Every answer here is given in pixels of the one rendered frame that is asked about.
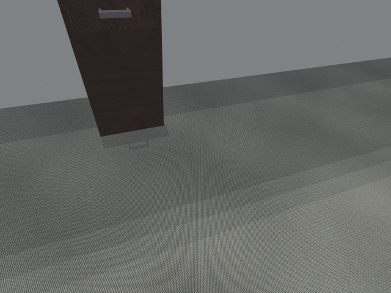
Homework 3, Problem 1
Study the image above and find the drawer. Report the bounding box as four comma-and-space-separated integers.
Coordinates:
64, 0, 157, 32

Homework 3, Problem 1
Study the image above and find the handle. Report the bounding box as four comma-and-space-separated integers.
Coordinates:
98, 7, 132, 18

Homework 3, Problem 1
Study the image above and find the cabinet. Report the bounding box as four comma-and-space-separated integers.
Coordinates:
57, 0, 164, 137

